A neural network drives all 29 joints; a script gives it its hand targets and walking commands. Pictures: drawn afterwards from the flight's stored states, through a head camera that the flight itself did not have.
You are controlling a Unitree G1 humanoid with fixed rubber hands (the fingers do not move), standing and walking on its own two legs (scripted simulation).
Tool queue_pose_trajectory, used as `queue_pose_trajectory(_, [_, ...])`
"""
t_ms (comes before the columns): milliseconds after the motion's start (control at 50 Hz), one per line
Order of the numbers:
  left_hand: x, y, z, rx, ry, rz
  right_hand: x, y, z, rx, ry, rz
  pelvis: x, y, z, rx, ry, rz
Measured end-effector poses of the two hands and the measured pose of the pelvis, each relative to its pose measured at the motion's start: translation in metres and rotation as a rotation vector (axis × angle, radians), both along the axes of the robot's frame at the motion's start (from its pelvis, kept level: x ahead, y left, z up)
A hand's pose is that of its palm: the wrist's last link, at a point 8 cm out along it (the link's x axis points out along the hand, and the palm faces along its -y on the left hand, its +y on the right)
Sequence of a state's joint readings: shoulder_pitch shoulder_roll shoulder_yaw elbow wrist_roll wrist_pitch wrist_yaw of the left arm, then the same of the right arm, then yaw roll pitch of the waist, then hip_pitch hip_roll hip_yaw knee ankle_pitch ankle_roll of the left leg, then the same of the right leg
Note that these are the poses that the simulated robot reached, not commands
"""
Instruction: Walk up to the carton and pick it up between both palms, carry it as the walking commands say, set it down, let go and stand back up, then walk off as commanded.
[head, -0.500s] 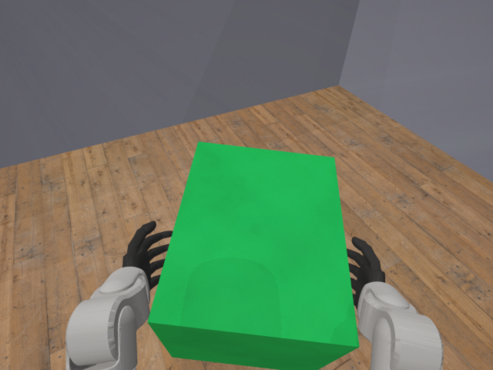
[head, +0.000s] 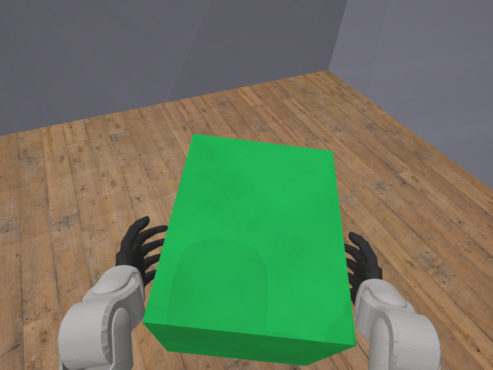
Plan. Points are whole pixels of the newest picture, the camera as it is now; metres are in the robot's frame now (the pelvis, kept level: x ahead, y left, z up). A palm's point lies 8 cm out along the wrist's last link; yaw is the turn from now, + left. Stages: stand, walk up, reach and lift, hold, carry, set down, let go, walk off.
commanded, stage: carry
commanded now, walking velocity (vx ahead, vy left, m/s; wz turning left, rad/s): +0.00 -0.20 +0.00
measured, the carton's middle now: (250, 251) +0.30 +0.01 +0.04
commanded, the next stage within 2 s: none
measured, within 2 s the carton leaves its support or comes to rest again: neither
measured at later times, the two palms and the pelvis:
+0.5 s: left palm (182, 311) +0.18 +0.09 +0.08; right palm (427, 310) +0.20 -0.23 +0.09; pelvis -0.03 -0.09 +0.00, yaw +3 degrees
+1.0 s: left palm (276, 340) +0.16 -0.03 +0.07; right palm out of the picture +0.17 -0.35 +0.08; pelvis -0.06 -0.20 -0.01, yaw +4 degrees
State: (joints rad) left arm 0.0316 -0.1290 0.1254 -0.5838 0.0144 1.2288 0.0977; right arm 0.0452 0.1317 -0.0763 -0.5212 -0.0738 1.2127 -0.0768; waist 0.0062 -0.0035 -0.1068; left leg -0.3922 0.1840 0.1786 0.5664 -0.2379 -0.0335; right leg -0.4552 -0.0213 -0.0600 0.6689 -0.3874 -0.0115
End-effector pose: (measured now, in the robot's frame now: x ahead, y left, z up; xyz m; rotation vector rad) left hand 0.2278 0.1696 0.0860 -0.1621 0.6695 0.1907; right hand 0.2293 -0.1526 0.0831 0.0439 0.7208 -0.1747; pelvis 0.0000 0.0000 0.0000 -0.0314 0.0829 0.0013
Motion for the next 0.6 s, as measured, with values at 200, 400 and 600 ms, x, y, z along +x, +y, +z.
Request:
queue_pose_trajectory(200, [-0.012, -0.063, 0.007, 0.048, -0.007, -0.027, -0.018, -0.062, -0.006, 0.052, -0.008, -0.029, -0.012, -0.052, -0.002, 0.052, -0.034, 0.016])
queue_pose_trajectory(400, [-0.041, -0.064, -0.016, -0.027, 0.01, 0.046, -0.024, -0.063, -0.005, -0.023, 0.009, 0.044, -0.029, -0.074, -0.008, 0.003, -0.02, 0.073])
queue_pose_trajectory(600, [-0.042, -0.106, -0.004, -0.02, 0.013, 0.019, -0.036, -0.106, 0.002, -0.019, 0.012, 0.018, -0.039, -0.111, 0.003, -0.013, 0.008, 0.02])
